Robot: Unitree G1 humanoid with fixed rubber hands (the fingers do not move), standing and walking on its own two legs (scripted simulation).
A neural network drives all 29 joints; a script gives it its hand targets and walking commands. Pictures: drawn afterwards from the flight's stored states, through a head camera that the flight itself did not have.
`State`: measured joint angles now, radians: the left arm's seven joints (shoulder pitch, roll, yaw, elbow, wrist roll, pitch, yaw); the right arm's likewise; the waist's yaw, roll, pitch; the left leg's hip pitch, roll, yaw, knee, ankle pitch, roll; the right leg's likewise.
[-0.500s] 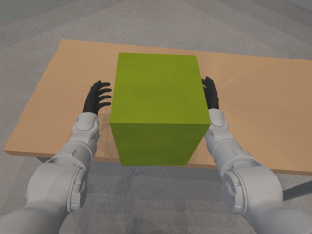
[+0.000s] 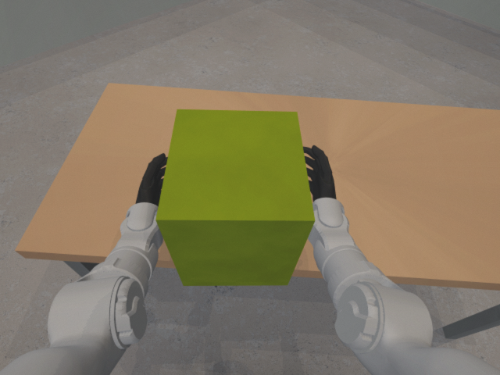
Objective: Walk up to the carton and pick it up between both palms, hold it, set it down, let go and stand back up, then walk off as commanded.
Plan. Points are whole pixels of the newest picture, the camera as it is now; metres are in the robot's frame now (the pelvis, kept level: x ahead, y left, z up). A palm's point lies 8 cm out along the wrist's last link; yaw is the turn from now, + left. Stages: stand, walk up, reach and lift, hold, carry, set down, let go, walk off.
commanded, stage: reach and lift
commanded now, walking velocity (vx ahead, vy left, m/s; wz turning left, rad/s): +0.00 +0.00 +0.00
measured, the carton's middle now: (236, 204) +0.39 +0.03 +0.01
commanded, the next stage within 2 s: none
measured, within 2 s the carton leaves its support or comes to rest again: leaves its support in 1.10 s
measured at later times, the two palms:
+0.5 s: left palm (148, 201) +0.39 +0.18 +0.02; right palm (319, 195) +0.39 -0.11 +0.04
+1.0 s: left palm (149, 201) +0.39 +0.18 +0.03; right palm (318, 195) +0.39 -0.11 +0.05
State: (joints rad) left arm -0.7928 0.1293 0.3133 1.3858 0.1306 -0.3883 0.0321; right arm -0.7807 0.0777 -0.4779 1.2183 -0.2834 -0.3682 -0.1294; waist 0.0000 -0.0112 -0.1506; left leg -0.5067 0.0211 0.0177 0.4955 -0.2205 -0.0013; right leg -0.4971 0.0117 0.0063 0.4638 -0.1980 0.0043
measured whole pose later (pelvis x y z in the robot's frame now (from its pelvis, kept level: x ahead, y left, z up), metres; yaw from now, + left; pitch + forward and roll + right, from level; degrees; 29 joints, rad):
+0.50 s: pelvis +0.00 +0.00 +0.00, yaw +0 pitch +13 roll +0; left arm -0.79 0.12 0.32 1.39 0.13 -0.39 0.04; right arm -0.78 0.09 -0.54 1.22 -0.31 -0.37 -0.13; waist 0.00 -0.03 -0.15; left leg -0.50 0.01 0.02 0.49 -0.21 0.00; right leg -0.49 0.00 0.01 0.46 -0.20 0.00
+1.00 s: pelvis +0.00 +0.00 +0.00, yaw +0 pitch +13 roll +0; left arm -0.79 0.12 0.32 1.39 0.13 -0.40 0.07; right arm -0.77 0.10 -0.54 1.22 -0.31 -0.39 -0.14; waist 0.00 -0.03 -0.15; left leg -0.50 0.01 0.02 0.49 -0.21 0.00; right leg -0.49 0.00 0.00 0.46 -0.20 0.00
